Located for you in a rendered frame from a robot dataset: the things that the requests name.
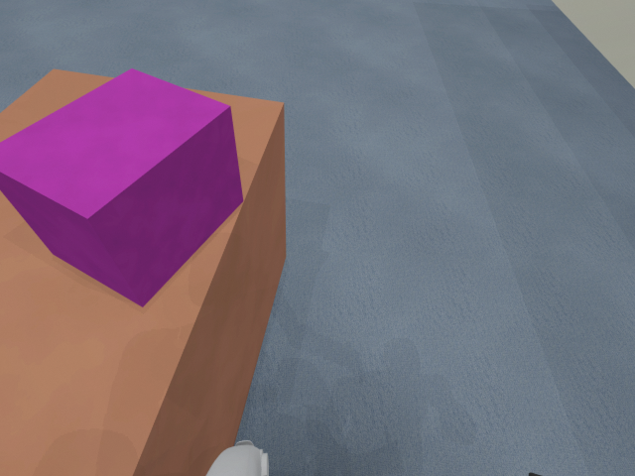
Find carton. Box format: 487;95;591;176
0;68;243;307

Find pedestal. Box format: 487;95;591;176
0;69;286;476

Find robot left thigh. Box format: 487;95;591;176
206;445;269;476

